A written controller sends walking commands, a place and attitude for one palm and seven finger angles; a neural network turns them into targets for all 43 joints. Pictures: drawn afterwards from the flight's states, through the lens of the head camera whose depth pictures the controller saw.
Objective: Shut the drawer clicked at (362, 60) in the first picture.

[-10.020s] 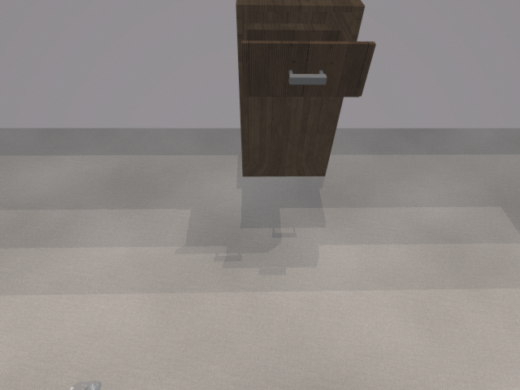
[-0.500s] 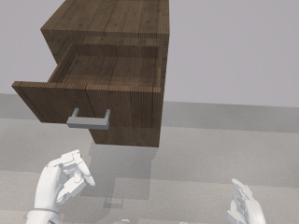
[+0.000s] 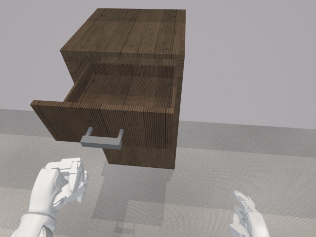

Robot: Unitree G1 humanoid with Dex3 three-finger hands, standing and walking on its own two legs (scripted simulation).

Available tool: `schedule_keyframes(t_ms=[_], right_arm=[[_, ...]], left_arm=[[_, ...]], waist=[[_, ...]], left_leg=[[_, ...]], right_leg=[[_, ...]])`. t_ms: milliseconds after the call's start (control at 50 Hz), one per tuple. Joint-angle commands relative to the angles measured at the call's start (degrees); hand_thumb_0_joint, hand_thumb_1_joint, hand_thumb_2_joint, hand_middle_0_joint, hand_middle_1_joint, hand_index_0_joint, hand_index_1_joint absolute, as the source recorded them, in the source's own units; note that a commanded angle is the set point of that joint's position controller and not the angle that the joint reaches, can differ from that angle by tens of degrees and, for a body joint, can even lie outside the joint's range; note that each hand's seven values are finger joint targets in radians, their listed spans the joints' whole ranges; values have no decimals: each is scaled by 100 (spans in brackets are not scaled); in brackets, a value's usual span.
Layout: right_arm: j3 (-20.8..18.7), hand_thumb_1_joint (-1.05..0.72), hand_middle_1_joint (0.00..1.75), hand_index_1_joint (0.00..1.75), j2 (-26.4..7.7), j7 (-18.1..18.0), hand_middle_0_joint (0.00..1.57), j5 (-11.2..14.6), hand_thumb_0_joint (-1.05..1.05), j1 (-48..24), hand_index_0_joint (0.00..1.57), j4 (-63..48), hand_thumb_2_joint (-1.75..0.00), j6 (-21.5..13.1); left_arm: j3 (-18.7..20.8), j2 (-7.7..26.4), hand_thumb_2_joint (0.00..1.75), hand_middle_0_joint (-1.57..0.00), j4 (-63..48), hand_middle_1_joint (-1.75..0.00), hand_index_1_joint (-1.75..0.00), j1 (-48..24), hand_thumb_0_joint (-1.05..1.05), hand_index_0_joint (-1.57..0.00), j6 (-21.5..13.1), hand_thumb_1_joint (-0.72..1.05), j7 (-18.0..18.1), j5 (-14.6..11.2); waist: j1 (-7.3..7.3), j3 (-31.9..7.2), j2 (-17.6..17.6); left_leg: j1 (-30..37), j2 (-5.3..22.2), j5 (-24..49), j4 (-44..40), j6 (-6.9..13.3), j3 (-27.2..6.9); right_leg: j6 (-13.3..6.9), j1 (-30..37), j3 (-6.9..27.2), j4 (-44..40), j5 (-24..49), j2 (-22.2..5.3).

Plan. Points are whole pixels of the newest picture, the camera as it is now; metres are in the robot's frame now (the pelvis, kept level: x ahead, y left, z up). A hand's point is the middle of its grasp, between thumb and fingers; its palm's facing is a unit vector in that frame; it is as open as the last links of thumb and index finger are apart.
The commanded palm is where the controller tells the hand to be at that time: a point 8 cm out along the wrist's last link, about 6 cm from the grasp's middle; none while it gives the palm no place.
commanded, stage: raise the hand and make a fist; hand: left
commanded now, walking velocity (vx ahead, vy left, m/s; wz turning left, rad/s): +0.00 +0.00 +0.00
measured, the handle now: (103, 136) +0.39 +0.21 +0.01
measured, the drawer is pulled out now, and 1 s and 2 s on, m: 0.27 0.27 0.27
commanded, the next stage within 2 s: bring the fist close to the handle in 0.32 s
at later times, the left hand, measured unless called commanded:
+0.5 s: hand (84, 185) +0.20 +0.17 +0.10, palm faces +0.02 -1.00 -0.07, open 3.3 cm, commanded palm +0.18 +0.23 +0.10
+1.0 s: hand (94, 176) +0.25 +0.18 +0.05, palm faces +0.00 -1.00 -0.04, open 3.3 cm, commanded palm +0.23 +0.23 +0.05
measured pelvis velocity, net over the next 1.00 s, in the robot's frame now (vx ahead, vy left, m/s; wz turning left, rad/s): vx -0.01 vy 0.01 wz -0.02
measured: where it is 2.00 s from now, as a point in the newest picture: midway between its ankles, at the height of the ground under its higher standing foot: outside the picture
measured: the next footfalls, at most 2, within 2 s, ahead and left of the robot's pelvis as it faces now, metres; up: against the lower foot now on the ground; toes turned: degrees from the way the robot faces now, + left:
none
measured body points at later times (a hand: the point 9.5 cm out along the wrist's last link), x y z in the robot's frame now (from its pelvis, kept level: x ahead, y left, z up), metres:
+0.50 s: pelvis -0.01 +0.00 +0.00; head +0.00 -0.02 +0.45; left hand +0.20 +0.23 +0.10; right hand +0.17 -0.23 -0.07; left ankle -0.02 +0.12 -0.71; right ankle -0.01 -0.10 -0.71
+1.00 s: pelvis -0.01 +0.01 -0.01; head +0.03 +0.00 +0.44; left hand +0.24 +0.23 +0.05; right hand +0.15 -0.24 -0.09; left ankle -0.02 +0.12 -0.71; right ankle -0.01 -0.10 -0.71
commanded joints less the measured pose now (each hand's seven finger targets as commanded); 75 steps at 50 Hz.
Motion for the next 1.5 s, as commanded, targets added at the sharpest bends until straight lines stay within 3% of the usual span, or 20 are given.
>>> schedule_keyframes(t_ms=[0, 160, 220, 280, 360, 400, 480, 620, 680, 860, 900, 940, 980, 1060, 1140, 1260, 1320, 1360, 1400, 1480], right_arm=[[-323, -90, 30, 30, -660, -43, 20, 49, 0, -517, 20, -920, -90, -437], [-331, -90, 30, 30, -667, -21, 20, 18, 0, -531, 20, -807, -90, -546], [-331, -90, 30, 30, -675, -9, 20, 35, 0, -513, 20, -811, -90, -586], [-323, -90, 30, 30, -703, -18, 20, 29, 0, -492, 20, -785, -90, -622], [-327, -90, 30, 30, -732, -45, 20, 14, 0, -515, 20, -730, -90, -640], [-331, -90, 30, 30, -698, -37, 20, 15, 0, -485, 20, -780, -90, -626], [-324, -90, 30, 30, -737, -50, 20, -3, 0, -464, 20, -670, -90, -563], [-334, -90, 30, 30, -742, -27, 20, -20, 0, -423, 20, -642, -90, -544], [-340, -90, 30, 30, -777, -17, 20, -43, 0, -377, 20, -591, -90, -497], [-421, -90, 30, 30, -801, 29, 20, -74, 0, -331, 20, -617, -90, -334], [-431, -90, 30, 30, -779, 61, 20, -72, 0, -308, 20, -648, -90, -297], [-436, -90, 30, 30, -798, 66, 20, -68, 0, -284, 20, -606, -90, -269], [-476, -90, 30, 30, -818, 67, 20, -94, 0, -244, 20, -612, -90, -214], [-461, -90, 30, 30, -843, 66, 20, -101, 0, -250, 20, -567, -90, -93], [-469, -90, 30, 30, -812, 71, 20, -107, 0, -261, 20, -566, -90, -15], [-481, -90, 30, 30, -863, 67, 20, -120, 0, -186, 20, -514, -90, 123], [-504, -90, 30, 30, -832, 101, 20, -120, 0, -132, 20, -560, -90, 162], [-515, -90, 30, 30, -872, 115, 20, -139, 0, -65, 20, -520, -90, 228], [-514, -90, 30, 30, -844, 141, 20, -134, 0, -78, 20, -557, -90, 285], [-531, -90, 30, 30, -851, 136, 20, -130, 0, -76, 20, -651, -90, 370]], left_arm=[[448, 595, 90, -140, -1002, -160, -160, -206, 0, -140, -262, 90, -113, -130], [712, 802, 90, -140, -1050, -160, -160, -425, 0, -140, -482, 90, 56, -91], [530, 623, 90, -140, -1010, -160, -160, -433, 0, -140, -540, 90, -9, -120], [305, 499, 90, -140, -991, -160, -160, -628, 0, -140, -542, 90, -43, -84], [559, 759, 90, -140, -820, -160, -160, -752, 0, -140, -471, 90, -20, -75], [517, 654, 90, -140, -844, -160, -160, -699, 0, -140, -458, 90, -31, -74], [509, 612, 90, -140, -287, -160, -160, -1071, 0, -140, -464, 90, -59, -85], [480, 630, 90, -140, -15, -160, -160, -1629, 0, -140, -791, 90, -201, -69], [502, 643, 90, -140, 372, -160, -160, -1739, 0, -140, -863, 90, -205, -58], [633, 732, 90, -140, 768, -160, -160, -1918, 0, -140, -1130, 90, -146, -13], [468, 536, 90, -140, 837, -160, -160, -1904, 0, -140, -1218, 90, -150, 9], [375, 551, 90, -140, 874, -160, -160, -2325, 0, -140, -1281, 90, -132, 47], [482, 597, 90, -140, 1058, -160, -160, -2234, 0, -140, -1336, 90, -83, 71], [555, 733, 90, -140, 1390, -160, -160, -2681, 0, -140, -1404, 90, -40, 116], [517, 671, 90, -140, 1559, -160, -160, -3147, 0, -140, -1531, 90, -47, 118], [564, 764, 90, -140, 2216, -160, -160, -3686, 0, -140, -1592, 90, -95, 145], [524, 665, 90, -140, 2248, -160, -160, -3699, 0, -140, -1637, 90, -121, 134], [689, 842, 90, -140, 2492, -160, -160, -3676, 0, -140, -1638, 90, -86, 151], [550, 680, 90, -140, 2511, -160, -160, -3855, 0, -140, -1684, 90, -100, 168], [785, 982, 90, -140, 2144, -160, -160, -3884, 0, -140, -1757, 90, -41, 146]], waist=[[-22, -591, -387], [-16, -488, -186], [-52, -478, -14], [-122, -418, -72], [-86, -371, -225], [-58, -554, -258], [-158, -281, -460], [-183, -747, -9], [-220, -695, -316], [-182, -1048, -245], [-177, -1074, -134], [-280, -1064, -7], [-247, -1172, -308], [-310, -1100, -335], [-304, -1441, -52], [-383, -1576, -317], [-299, -1892, -57], [-332, -1883, -353], [-356, -1883, -237], [-291, -2146, -118]], left_leg=[[254, -112, 1675, -719, 119, -62], [275, -122, 1556, -796, 112, -31], [322, -135, 1525, -804, 100, 0], [361, -130, 1424, -834, 119, -28], [271, -123, 1290, -865, 119, -61], [368, -132, 1433, -872, 124, -36], [158, -150, 1273, -803, 113, -30], [218, -170, 1509, -643, 92, -19], [18, -157, 1460, -585, 96, -46], [-185, -147, 1759, -351, 76, -7], [-223, -145, 1744, -320, 47, -17], [-272, -131, 1669, -239, 32, -45], [-387, -116, 1618, -176, 52, -60], [-703, -117, 1371, -36, 54, -63], [-747, -130, 1325, 117, 41, -60], [-1125, -103, 1185, 375, 75, -77], [-1047, -109, 1462, 467, 45, -60], [-1230, -88, 1504, 561, 70, -81], [-1359, -104, 1421, 635, 63, -39], [-1292, -96, 1464, 609, 83, -40]], right_leg=[[87, 567, 249, -758, 1757, 39], [64, 562, 283, -841, 1509, 48], [66, 521, 283, -843, 1504, 53], [71, 421, 275, -880, 1355, 72], [75, 440, 302, -942, 1171, 68], [79, 518, 291, -901, 1357, 71], [102, 298, 317, -913, 1189, 85], [56, 290, 324, -667, 1480, 73], [67, 212, 319, -607, 1449, 84], [47, 130, 319, -269, 1794, 81], [37, -1, 277, -158, 1724, 85], [32, -211, 266, -70, 1617, 87], [41, -250, 273, -8, 1545, 94], [37, -462, 312, 111, 1309, 92], [18, -588, 349, 283, 1250, 74], [36, -830, 394, 482, 1126, 86], [7, -779, 395, 633, 1424, 71], [21, -820, 395, 700, 1479, 89], [33, -913, 430, 768, 1458, 76], [18, -744, 466, 778, 1470, 92]])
